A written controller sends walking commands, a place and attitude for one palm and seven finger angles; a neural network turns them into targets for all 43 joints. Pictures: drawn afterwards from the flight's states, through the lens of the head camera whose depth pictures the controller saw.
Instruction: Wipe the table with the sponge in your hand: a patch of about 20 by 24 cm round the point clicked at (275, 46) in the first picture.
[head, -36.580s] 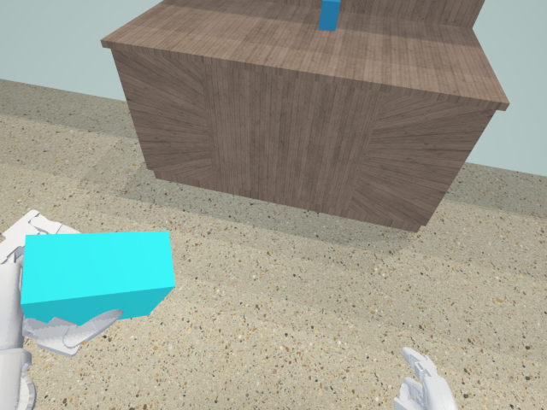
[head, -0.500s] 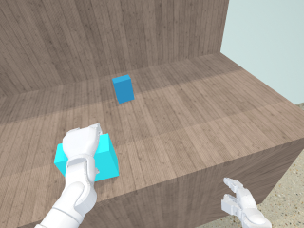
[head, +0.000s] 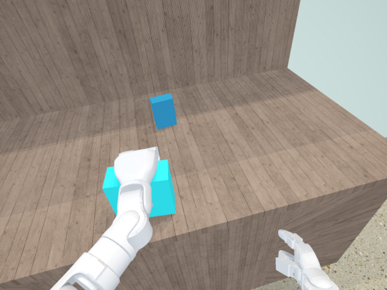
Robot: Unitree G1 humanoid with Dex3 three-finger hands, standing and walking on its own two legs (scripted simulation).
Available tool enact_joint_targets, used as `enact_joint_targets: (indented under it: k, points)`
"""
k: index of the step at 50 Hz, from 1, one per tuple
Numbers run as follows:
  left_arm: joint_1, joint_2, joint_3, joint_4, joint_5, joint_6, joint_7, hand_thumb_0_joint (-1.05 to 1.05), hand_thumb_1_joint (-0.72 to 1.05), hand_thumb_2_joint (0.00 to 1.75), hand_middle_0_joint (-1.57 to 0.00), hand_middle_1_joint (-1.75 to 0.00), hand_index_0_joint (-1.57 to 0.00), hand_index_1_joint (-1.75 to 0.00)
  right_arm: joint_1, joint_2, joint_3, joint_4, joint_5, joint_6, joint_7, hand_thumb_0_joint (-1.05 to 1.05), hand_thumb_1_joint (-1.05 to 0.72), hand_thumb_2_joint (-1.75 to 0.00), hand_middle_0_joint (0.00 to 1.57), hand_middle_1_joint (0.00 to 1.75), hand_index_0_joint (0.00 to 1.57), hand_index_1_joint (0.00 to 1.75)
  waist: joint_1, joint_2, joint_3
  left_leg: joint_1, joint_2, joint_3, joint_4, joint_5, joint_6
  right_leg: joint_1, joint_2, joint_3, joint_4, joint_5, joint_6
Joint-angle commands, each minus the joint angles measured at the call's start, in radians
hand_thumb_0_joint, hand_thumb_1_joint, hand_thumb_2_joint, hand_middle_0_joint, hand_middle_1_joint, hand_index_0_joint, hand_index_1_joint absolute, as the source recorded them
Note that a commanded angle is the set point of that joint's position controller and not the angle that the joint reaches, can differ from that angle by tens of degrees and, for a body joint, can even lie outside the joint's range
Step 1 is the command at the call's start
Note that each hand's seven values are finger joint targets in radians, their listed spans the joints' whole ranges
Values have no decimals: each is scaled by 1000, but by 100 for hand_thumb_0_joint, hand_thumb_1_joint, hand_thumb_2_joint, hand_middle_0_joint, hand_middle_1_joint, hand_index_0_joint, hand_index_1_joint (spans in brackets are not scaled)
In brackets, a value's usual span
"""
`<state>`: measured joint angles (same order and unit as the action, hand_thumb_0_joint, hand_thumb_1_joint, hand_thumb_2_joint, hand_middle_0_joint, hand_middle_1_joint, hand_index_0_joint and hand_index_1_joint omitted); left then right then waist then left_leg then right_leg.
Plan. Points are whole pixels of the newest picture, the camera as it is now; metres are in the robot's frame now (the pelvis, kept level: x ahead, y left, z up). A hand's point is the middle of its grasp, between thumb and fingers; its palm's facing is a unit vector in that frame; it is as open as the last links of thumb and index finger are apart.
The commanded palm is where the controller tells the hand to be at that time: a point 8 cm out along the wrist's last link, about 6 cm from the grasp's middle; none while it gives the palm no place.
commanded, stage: wipe forward along the third lane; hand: left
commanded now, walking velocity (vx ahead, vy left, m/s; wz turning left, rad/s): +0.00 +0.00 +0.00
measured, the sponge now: (144, 196) +0.32 +0.18 +0.02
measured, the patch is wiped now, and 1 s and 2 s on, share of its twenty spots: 1.00 1.00 1.00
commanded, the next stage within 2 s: wipe back along the third lane in 1.74 s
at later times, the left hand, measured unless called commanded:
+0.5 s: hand (153, 170) +0.35 +0.16 +0.08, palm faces +0.00 -0.02 -1.00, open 10.4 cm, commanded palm +0.33 +0.15 +0.11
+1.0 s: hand (155, 157) +0.40 +0.16 +0.08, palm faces -0.02 -0.01 -1.00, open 10.4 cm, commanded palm +0.38 +0.17 +0.10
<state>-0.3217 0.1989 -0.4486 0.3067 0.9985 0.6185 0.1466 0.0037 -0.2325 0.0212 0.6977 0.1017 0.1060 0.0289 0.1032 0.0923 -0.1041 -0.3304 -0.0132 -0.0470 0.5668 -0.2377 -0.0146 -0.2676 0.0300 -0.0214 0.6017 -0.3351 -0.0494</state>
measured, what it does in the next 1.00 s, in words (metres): stands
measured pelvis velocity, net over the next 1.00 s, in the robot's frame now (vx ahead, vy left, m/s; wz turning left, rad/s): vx -0.03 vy -0.02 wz -0.02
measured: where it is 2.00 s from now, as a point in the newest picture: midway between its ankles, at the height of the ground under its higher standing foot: outside the picture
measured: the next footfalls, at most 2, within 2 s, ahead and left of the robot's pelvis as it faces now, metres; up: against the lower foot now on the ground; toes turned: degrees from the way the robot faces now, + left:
none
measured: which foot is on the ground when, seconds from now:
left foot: down 0.00-1.00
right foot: down 0.00-1.00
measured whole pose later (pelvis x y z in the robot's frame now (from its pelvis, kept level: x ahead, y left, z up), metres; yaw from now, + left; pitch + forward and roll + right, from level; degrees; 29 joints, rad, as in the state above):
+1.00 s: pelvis -0.03 -0.02 -0.01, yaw -1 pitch +6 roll +1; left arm -0.78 0.21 -0.22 1.00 0.98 0.47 0.23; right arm 0.16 -0.25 0.00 0.75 0.09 0.14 -0.05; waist -0.02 0.06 -0.15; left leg -0.51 0.02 -0.04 0.61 -0.22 0.00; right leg -0.46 0.06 -0.02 0.66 -0.30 -0.07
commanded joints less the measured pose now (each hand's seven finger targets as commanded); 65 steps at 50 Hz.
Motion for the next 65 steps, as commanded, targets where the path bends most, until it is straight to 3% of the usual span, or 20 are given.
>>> enact_joint_targets:
  k: [1, 3, 6, 10, 11, 14, 16, 27, 30, 36, 41, 45, 46, 48, 52, 55, 56, 59, 63, 65]
  points:
    - [-349, -16, 21, -119, -17, -23, 20, 0, 10, 130, -120, -160, -120, -160, -243, -93, -34, -169, -1, -48, 5, 0, -90, -90, 20, 30, 20, 30, -40, -178, -171, 136, -18, 27, -48, 96, 49, -38, 1, 19, -130, 204, -11]
    - [-358, -68, -22, -90, -14, -15, 20, 0, 10, 130, -120, -160, -120, -160, -248, -85, -31, -172, 3, -47, 11, 0, -90, -90, 20, 30, 20, 30, -47, -176, -167, 136, -19, 33, -41, 103, 49, -48, -2, 11, -126, 209, -10]
    - [-364, 1, 41, -59, -20, -12, 20, 0, 10, 130, -120, -160, -120, -160, -243, -96, -33, -167, -2, -35, 7, 0, -90, -90, 20, 30, 20, 30, -40, -195, -162, 113, -18, 32, -48, 76, 48, -41, -3, 21, -136, 186, -8]
    - [-469, -37, 14, 53, -7, -5, 25, 0, 10, 130, -120, -160, -120, -160, -230, -92, -28, -149, 6, -29, -9, 0, -90, -90, 20, 30, 20, 30, -61, -164, -102, 91, -17, 42, -58, 13, 45, -104, -5, 15, -147, 102, -8]
    - [-483, -1, 50, 53, -9, -12, 25, 0, 10, 130, -120, -160, -120, -160, -223, -97, -29, -149, 3, -29, -13, 0, -90, -90, 20, 30, 20, 30, -56, -178, -114, 87, -17, 36, -61, 10, 45, -95, -2, 17, -145, 102, -11]
    - [-505, -38, 32, 125, -7, -23, 30, 0, 10, 130, -120, -160, -120, -160, -200, -95, -30, -143, 2, -29, -22, 0, -90, -90, 20, 30, 20, 30, -64, -178, -138, 83, -23, 43, -49, 15, 47, -101, -5, 16, -141, 112, -8]
    - [-510, 14, 82, 181, -7, -29, 31, 0, 10, 130, -120, -160, -120, -160, -185, -100, -31, -137, -1, -22, -31, 0, -90, -90, 20, 30, 20, 30, -61, -203, -134, 61, -21, 42, -51, 1, 45, -99, -6, 25, -152, 94, -5]
    - [-592, 11, 106, 365, 4, -69, 63, 0, 10, 130, -120, -160, -120, -160, -115, -106, -37, -132, -8, -5, -58, 0, -90, -90, 20, 30, 20, 30, -87, -212, -125, 4, -24, 52, -34, -33, 45, -139, -8, 34, -157, 47, 4]
    - [-661, 44, 133, 430, 11, -78, 77, 0, 10, 130, -120, -160, -120, -160, -96, -107, -37, -114, -10, -4, -69, 0, -90, -90, 20, 30, 20, 30, -98, -204, -102, -19, -25, 55, -34, -65, 44, -172, -11, 42, -164, -14, 6]
    - [-691, 70, 170, 475, 12, -108, 97, 0, 10, 130, -120, -160, -120, -160, -54, -104, -44, -117, -13, -7, -72, 0, -90, -90, 20, 30, 20, 30, -93, -200, -186, -33, -19, 50, -26, -35, 45, -135, -10, 40, -144, 46, 7]
    - [-764, 153, 218, 551, 14, -114, 113, 0, 10, 130, -120, -160, -120, -160, -24, -114, -44, -102, -15, -7, -80, 0, -90, -90, 20, 30, 20, 30, -112, -217, -155, -80, -16, 53, -23, -70, 46, -157, -15, 55, -159, -24, 20]
    - [-798, 191, 225, 610, 35, -116, 118, 0, 10, 130, -120, -160, -120, -160, 10, -123, -45, -87, -20, -11, -85, 0, -90, -90, 20, 30, 20, 30, -125, -177, -145, -104, -16, 60, -15, -91, 47, -182, -17, 65, -162, -58, 22]
    - [-819, 218, 247, 614, 30, -120, 118, 0, 10, 130, -120, -160, -120, -160, 13, -123, -47, -89, -19, -13, -86, 0, -90, -90, 20, 30, 20, 30, -127, -209, -161, -107, -12, 56, -15, -79, 49, -166, -16, 65, -162, -39, 25]
    - [-809, 262, 270, 641, 31, -123, 121, 0, 10, 130, -120, -160, -120, -160, 34, -130, -47, -85, -22, -14, -87, 0, -90, -90, 20, 30, 20, 30, -122, -187, -188, -120, -13, 60, -3, -74, 50, -150, -19, 75, -156, -29, 27]
    - [-813, 265, 269, 656, 34, -130, 115, 0, 10, 130, -120, -160, -120, -160, 60, -132, -49, -89, -22, -13, -82, 0, -90, -90, 20, 30, 20, 30, -126, -161, -220, -119, -7, 57, -4, -51, 51, -133, -15, 69, -145, 41, 27]
    - [-846, 308, 284, 685, 40, -133, 109, 0, 10, 130, -120, -160, -120, -160, 80, -140, -49, -77, -22, -15, -82, 0, -90, -90, 20, 30, 20, 30, -145, -174, -201, -140, -4, 64, 6, -57, 54, -139, -20, 87, -158, 44, 33]
    - [-838, 330, 309, 689, 40, -138, 107, 0, 10, 130, -120, -160, -120, -160, 84, -141, -51, -81, -22, -15, -81, 0, -90, -90, 20, 30, 20, 30, -136, -187, -217, -145, -5, 56, 4, -42, 54, -122, -16, 85, -153, 71, 31]
    - [-819, 324, 297, 698, 48, -151, 105, 0, 10, 130, -120, -160, -120, -160, 110, -144, -53, -80, -23, -17, -77, 0, -90, -90, 20, 30, 20, 30, -141, -168, -225, -149, -5, 60, 8, -27, 56, -117, -15, 78, -141, 127, 31]
    - [-859, 377, 321, 703, 58, -161, 102, 0, 10, 130, -120, -160, -120, -160, 132, -153, -55, -73, -25, -14, -74, 0, -90, -90, 20, 30, 20, 30, -153, -165, -228, -160, -2, 62, 12, -15, 58, -110, -16, 86, -139, 169, 33]
    - [-829, 358, 316, 712, 65, -164, 103, 0, 10, 130, -120, -160, -120, -160, 144, -151, -58, -71, -26, -14, -69, 0, -90, -90, 20, 30, 20, 30, -149, -144, -240, -150, -2, 63, 15, 15, 57, -107, -14, 77, -129, 221, 29]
